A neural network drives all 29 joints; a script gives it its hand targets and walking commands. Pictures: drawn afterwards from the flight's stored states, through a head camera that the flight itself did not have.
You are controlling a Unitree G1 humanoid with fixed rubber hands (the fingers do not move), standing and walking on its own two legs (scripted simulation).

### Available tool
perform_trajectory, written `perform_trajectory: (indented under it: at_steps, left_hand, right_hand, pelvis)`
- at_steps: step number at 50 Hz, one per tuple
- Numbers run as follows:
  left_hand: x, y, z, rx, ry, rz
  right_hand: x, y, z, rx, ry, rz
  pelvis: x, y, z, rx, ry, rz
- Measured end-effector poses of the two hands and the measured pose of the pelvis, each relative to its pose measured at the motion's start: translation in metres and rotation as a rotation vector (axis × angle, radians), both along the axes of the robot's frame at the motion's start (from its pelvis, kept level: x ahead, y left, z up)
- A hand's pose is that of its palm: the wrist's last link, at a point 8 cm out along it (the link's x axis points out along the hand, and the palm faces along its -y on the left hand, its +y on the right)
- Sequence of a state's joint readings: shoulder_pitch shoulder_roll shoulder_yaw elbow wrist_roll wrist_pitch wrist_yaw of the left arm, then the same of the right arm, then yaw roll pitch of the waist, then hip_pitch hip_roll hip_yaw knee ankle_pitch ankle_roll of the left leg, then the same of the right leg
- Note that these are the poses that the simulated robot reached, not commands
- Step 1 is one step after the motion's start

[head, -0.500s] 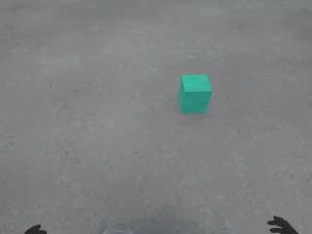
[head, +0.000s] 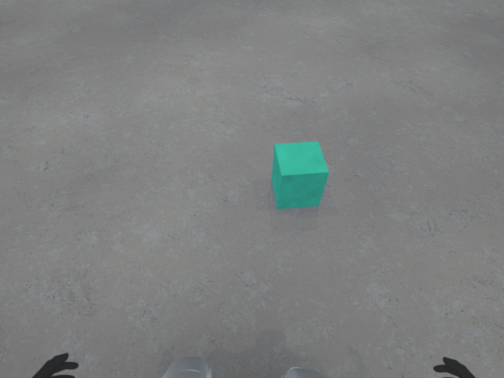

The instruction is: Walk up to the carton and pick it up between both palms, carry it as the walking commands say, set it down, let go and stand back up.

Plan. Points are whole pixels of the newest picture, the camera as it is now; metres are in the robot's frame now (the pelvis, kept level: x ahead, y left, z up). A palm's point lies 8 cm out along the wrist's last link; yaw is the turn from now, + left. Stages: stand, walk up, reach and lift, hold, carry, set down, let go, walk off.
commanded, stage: walk up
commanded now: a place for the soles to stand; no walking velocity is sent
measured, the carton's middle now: (297, 175) +1.05 -0.16 -0.63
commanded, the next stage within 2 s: none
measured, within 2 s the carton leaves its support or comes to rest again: neither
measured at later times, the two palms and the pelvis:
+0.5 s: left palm (109, 276) +0.29 +0.30 -0.09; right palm (475, 311) +0.26 -0.38 -0.07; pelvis +0.18 -0.03 -0.01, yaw -2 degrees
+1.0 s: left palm (149, 206) +0.46 +0.27 -0.10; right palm (462, 243) +0.40 -0.41 -0.08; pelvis +0.34 -0.05 -0.02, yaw -3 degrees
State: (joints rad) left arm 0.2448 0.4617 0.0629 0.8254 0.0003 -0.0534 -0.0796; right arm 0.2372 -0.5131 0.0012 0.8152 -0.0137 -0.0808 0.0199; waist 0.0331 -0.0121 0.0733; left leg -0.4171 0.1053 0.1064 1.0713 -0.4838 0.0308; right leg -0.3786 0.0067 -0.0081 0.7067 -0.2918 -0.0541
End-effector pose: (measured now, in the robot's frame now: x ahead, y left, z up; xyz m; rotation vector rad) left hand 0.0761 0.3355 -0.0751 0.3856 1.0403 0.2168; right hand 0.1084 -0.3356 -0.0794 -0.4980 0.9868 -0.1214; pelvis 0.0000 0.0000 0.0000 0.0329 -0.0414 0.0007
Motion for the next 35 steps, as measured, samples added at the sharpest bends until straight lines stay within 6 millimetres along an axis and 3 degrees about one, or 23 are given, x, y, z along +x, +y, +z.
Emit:
perform_trajectory:
  at_steps: [4,8,14,18,21,23,27,32,35]
  left_hand:
    - [0.014,0.004,0.000,-0.002,0.040,0.020]
    - [0.043,0.010,-0.007,-0.017,0.059,0.022]
    - [0.117,0.003,-0.014,-0.036,0.030,-0.057]
    - [0.171,-0.016,-0.011,-0.049,-0.006,-0.121]
    - [0.202,-0.031,-0.012,-0.044,-0.038,-0.140]
    - [0.212,-0.037,-0.018,-0.038,-0.052,-0.129]
    - [0.214,-0.036,-0.014,-0.031,-0.006,-0.065]
    - [0.226,-0.026,-0.012,-0.021,0.038,-0.024]
    - [0.244,-0.019,-0.019,-0.029,0.056,-0.018]
  right_hand:
    - [0.031,0.004,0.004,0.007,0.005,0.010]
    - [0.063,0.011,0.007,-0.011,-0.003,0.014]
    - [0.085,0.006,0.014,-0.045,-0.026,-0.051]
    - [0.095,-0.013,0.016,-0.059,-0.001,-0.092]
    - [0.113,-0.032,0.011,-0.064,0.007,-0.101]
    - [0.130,-0.041,0.005,-0.068,0.012,-0.094]
    - [0.168,-0.040,0.008,-0.049,0.013,-0.069]
    - [0.210,-0.030,0.009,-0.031,0.014,-0.035]
    - [0.235,-0.022,0.009,-0.036,-0.009,-0.029]
  pelvis:
    - [0.030,0.002,0.004,-0.003,-0.003,0.001]
    - [0.060,0.010,0.002,-0.016,0.031,0.003]
    - [0.101,0.011,0.001,-0.029,0.065,-0.016]
    - [0.127,0.001,0.001,-0.029,0.075,-0.025]
    - [0.150,-0.014,-0.004,-0.021,0.074,-0.030]
    - [0.163,-0.023,-0.012,-0.013,0.045,-0.036]
    - [0.191,-0.028,-0.004,-0.016,0.013,-0.039]
    - [0.226,-0.024,0.000,-0.024,-0.003,-0.039]
    - [0.248,-0.017,-0.003,-0.037,0.021,-0.039]
